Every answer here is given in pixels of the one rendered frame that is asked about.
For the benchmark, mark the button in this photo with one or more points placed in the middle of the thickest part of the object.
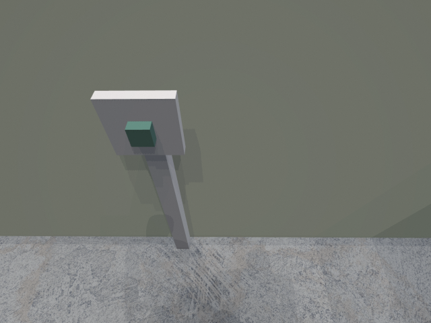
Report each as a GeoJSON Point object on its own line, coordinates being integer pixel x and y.
{"type": "Point", "coordinates": [141, 133]}

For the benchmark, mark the panel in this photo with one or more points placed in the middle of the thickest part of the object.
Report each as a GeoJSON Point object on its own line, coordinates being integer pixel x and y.
{"type": "Point", "coordinates": [115, 109]}

